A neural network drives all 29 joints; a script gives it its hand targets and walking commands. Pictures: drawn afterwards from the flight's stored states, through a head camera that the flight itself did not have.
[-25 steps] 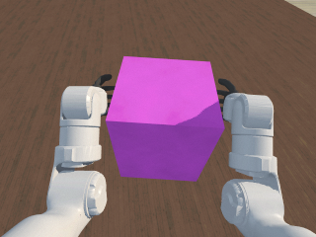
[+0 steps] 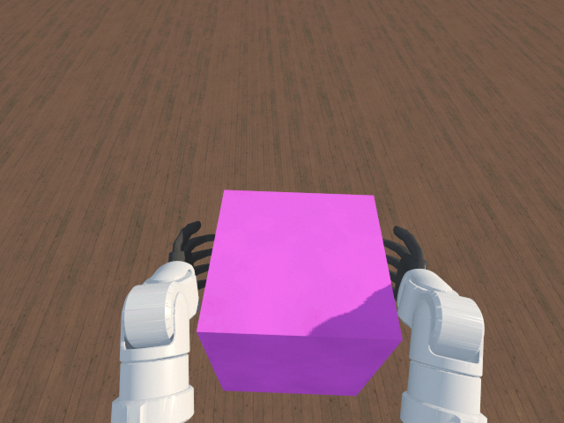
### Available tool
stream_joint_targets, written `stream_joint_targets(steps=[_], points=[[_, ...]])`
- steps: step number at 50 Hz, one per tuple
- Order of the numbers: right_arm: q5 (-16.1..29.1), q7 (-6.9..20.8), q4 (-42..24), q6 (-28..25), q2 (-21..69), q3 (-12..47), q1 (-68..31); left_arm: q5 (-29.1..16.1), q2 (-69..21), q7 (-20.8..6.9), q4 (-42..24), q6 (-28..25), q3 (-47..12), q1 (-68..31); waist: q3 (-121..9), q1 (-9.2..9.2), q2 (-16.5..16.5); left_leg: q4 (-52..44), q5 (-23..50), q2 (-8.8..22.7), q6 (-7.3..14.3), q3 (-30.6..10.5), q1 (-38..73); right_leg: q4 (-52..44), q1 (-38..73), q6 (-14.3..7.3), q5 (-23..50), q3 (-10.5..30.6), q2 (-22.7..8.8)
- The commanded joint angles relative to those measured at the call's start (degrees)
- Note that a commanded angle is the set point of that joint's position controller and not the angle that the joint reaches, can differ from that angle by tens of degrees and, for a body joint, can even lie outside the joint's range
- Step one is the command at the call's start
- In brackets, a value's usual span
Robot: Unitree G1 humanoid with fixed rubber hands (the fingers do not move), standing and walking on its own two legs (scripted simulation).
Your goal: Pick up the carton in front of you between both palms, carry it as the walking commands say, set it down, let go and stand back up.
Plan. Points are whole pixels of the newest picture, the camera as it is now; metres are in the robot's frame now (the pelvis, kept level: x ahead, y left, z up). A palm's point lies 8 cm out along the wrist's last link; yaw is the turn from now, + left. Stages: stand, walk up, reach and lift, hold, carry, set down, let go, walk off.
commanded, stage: carry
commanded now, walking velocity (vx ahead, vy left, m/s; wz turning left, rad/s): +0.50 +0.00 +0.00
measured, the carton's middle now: (294, 298) +0.30 +0.00 +0.00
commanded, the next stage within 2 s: none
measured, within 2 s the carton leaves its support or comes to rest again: neither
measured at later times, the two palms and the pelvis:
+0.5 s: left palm (211, 128) +0.58 +0.17 +0.09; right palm (377, 142) +0.56 -0.13 +0.09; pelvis +0.31 +0.04 +0.00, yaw -4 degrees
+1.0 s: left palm (250, 55) +0.87 +0.13 +0.08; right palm (375, 60) +0.88 -0.17 +0.08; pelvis +0.62 -0.02 +0.01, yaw +0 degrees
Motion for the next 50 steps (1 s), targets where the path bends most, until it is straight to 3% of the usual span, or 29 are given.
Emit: stream_joint_targets(steps=[1,3,6,10,12,13,14,15,16,17,18,19,20,22,25,28,33,35,36,37,38,39,40,41,42,43,44,47,50], points=[[20.02,12.17,-6.51,-0.52,55.53,46.39,-25.48,-24.35,-56.80,-15.47,-10.44,-0.04,-46.27,-29.88,-23.37,-0.27,-4.95,-7.06,3.65,3.13,-0.56,-1.38,-12.77,-8.84,30.03,-5.26,18.11,19.18,-16.98],[19.76,11.81,-7.77,-0.46,55.86,47.13,-19.26,-24.92,-54.51,-16.25,-11.46,0.36,-45.64,-23.33,-21.73,-0.41,-7.49,-14.45,4.74,2.55,-1.20,0.97,-10.24,-10.76,26.84,-5.59,15.44,15.03,-15.43],[19.37,11.54,-10.23,0.38,52.81,47.14,-14.60,-25.11,-50.51,-16.93,-13.12,1.49,-45.29,-18.23,-17.03,-0.55,-9.96,-26.67,11.85,1.75,-1.14,4.81,-7.74,-10.74,23.91,-4.33,17.80,8.90,-12.83],[20.28,12.22,-10.28,3.08,48.08,46.95,-14.36,-23.69,-45.36,-16.78,-11.87,3.64,-44.12,-15.88,-11.51,-0.32,-10.46,-33.36,19.75,1.07,-0.34,7.89,-2.99,-10.21,20.02,-2.24,16.16,5.77,-12.24],[20.78,12.65,-9.20,4.30,46.44,46.26,-14.64,-23.19,-43.62,-16.53,-11.10,4.68,-43.60,-16.79,-10.11,-1.18,-9.37,-36.03,19.48,0.47,0.22,9.97,3.42,-5.77,16.83,-0.95,14.14,3.67,-11.57],[20.90,12.82,-8.25,4.82,45.59,45.63,-14.65,-23.02,-42.84,-16.38,-10.75,5.22,-43.39,-17.26,-11.18,-1.60,-7.08,-36.56,15.66,-1.34,0.55,12.21,10.04,0.39,13.98,-0.07,14.51,1.38,-9.70],[20.93,12.96,-6.97,5.29,44.80,44.88,-14.52,-22.82,-42.01,-16.22,-10.17,5.73,-43.20,-17.63,-13.40,-2.15,-4.66,-35.20,12.15,-0.36,1.27,10.78,19.45,8.47,8.54,1.38,14.15,-0.27,-8.14],[20.42,13.02,-5.38,5.54,43.79,43.93,-14.44,-22.77,-41.02,-16.11,-10.44,6.34,-43.17,-19.12,-14.15,-3.34,5.06,-42.44,4.06,10.78,4.33,-8.65,25.91,23.12,-1.81,4.28,6.01,-1.78,-3.53],[20.11,13.11,-3.83,5.45,44.52,43.58,-15.35,-23.78,-42.20,-16.09,-11.37,7.01,-44.01,-22.38,-16.59,-4.04,19.69,-48.95,4.35,21.43,11.99,-29.84,35.01,38.02,-16.68,5.92,-13.83,0.69,2.28],[21.18,13.20,-4.17,5.50,46.13,43.77,-15.89,-24.34,-43.70,-16.22,-10.59,7.06,-44.29,-23.37,-16.68,-3.42,17.00,-50.10,10.67,23.55,13.97,-32.87,33.91,46.37,-20.99,4.15,-19.68,7.47,-0.03],[21.89,13.31,-5.00,5.29,48.16,44.30,-17.08,-24.65,-45.58,-16.38,-10.00,6.67,-44.10,-23.86,-16.54,-3.37,11.62,-48.82,16.17,22.31,13.67,-27.56,30.85,49.38,-21.37,2.82,-18.65,9.62,-2.50],[22.45,13.52,-5.66,4.90,50.10,44.91,-18.20,-24.68,-47.50,-16.44,-9.52,6.03,-44.09,-23.36,-17.47,-3.24,5.72,-48.19,16.52,21.09,12.18,-22.98,28.54,48.34,-21.10,2.16,-15.13,10.82,-4.73],[23.12,13.75,-6.22,4.42,51.79,45.58,-19.21,-24.36,-48.94,-16.40,-9.04,5.33,-44.19,-22.75,-17.16,-2.74,2.66,-49.38,15.81,19.73,9.91,-18.42,25.11,43.83,-19.21,1.99,-11.36,11.37,-6.22],[23.93,14.24,-6.61,3.42,53.50,46.78,-19.46,-23.21,-50.35,-16.01,-8.66,4.03,-44.61,-21.25,-16.86,-2.39,4.52,-52.26,11.01,17.58,7.39,-11.23,21.60,35.61,-15.43,2.44,-7.55,9.08,-6.03],[24.44,14.64,-6.99,2.60,52.42,47.51,-18.12,-21.83,-51.05,-15.34,-8.18,2.72,-45.10,-18.86,-14.99,-2.51,6.71,-55.06,10.22,16.12,7.78,-5.58,20.90,23.97,-14.62,3.75,-3.75,6.19,-5.34],[24.28,14.69,-8.51,2.59,50.69,47.53,-17.12,-21.43,-49.88,-14.91,-9.26,2.53,-44.94,-17.08,-12.88,-2.74,6.93,-54.46,16.07,14.54,7.06,-1.12,22.38,12.88,-13.43,4.22,1.05,3.19,-4.04],[22.23,14.35,-7.16,3.47,48.08,46.16,-13.83,-22.10,-47.36,-15.25,-10.01,3.71,-44.79,-16.39,-9.29,-3.09,8.57,-51.14,23.41,12.86,5.42,3.01,24.83,4.91,-9.84,3.44,5.91,-0.83,-2.41],[21.65,14.22,-6.51,3.72,47.70,46.03,-13.86,-22.37,-46.85,-15.59,-9.40,4.03,-44.52,-16.10,-9.36,-2.28,8.16,-44.88,26.42,11.80,4.15,5.55,23.59,1.55,-2.71,2.73,4.77,-3.52,-0.90],[21.39,14.12,-6.26,3.81,47.58,46.13,-13.53,-22.41,-46.63,-15.74,-8.74,4.08,-44.30,-15.86,-11.33,-1.77,6.27,-37.14,30.42,9.78,2.89,8.55,20.52,0.69,5.73,2.26,2.20,-5.65,1.06],[21.23,14.02,-6.03,3.88,47.00,46.14,-13.24,-22.37,-46.43,-15.91,-7.73,4.08,-44.00,-15.05,-15.12,-0.88,3.41,-26.62,29.96,8.34,1.07,10.01,13.37,1.52,17.80,1.56,-0.40,-1.34,-1.86],[21.54,14.02,-7.28,4.29,46.88,46.62,-14.96,-21.60,-45.78,-16.07,-6.11,3.73,-43.15,-14.22,-19.00,0.12,-9.74,-9.16,19.42,2.94,-2.25,10.10,-0.46,-4.78,28.31,-4.35,-7.57,23.16,-15.59],[22.15,14.19,-8.05,4.33,47.59,47.38,-16.42,-21.64,-47.06,-16.18,-4.97,3.18,-43.16,-13.44,-19.99,0.56,-20.47,3.04,-2.13,-2.09,-2.86,5.38,-14.31,-11.02,35.10,-10.13,-2.13,39.65,-22.67],[22.56,14.30,-7.68,3.80,49.62,48.01,-17.39,-22.55,-48.88,-16.44,-6.94,2.82,-43.78,-15.08,-19.32,-0.15,-14.96,10.73,-4.02,1.15,-0.84,-0.36,-18.45,-9.62,34.59,-10.60,5.36,36.19,-23.39],[22.71,14.43,-7.90,3.08,51.03,47.97,-17.77,-23.37,-51.12,-16.64,-7.84,2.30,-44.44,-16.43,-19.61,-0.29,-9.39,12.19,-2.51,3.73,0.33,-2.24,-18.15,-8.22,31.29,-9.68,9.85,31.26,-21.95],[22.62,14.41,-7.87,2.33,52.37,48.36,-17.50,-24.01,-52.77,-16.84,-8.72,1.70,-45.19,-17.63,-19.07,-0.65,-4.19,8.65,0.89,5.74,0.78,-2.96,-16.86,-8.72,27.47,-7.24,9.10,26.53,-20.74],[22.59,14.31,-7.39,1.69,54.13,48.46,-16.85,-24.41,-53.60,-16.96,-9.54,1.23,-45.75,-18.65,-18.28,-0.89,-2.87,3.65,4.30,7.04,0.68,-3.35,-14.18,-10.59,23.50,-5.11,6.56,22.37,-19.48],[22.24,14.09,-7.38,1.10,54.91,48.60,-15.87,-24.83,-54.21,-17.13,-9.99,0.84,-46.29,-18.66,-18.07,-0.93,-4.23,-0.12,6.64,6.60,0.56,-2.10,-12.04,-11.97,21.59,-3.76,3.99,18.77,-18.29],[20.56,13.27,-7.08,-0.12,54.98,48.77,-12.02,-25.36,-53.14,-17.74,-10.39,0.19,-46.79,-15.81,-16.07,-0.86,-7.48,-10.25,10.63,5.80,-0.54,0.99,-11.62,-15.46,20.75,-3.97,1.79,12.78,-16.58],[19.94,12.70,-8.09,-0.36,53.56,48.76,-10.43,-25.28,-51.01,-17.93,-11.40,0.11,-46.78,-14.33,-13.02,-0.79,-7.64,-22.38,15.25,4.70,-1.24,4.14,-11.53,-15.19,22.11,-3.80,8.08,7.79,-14.45]])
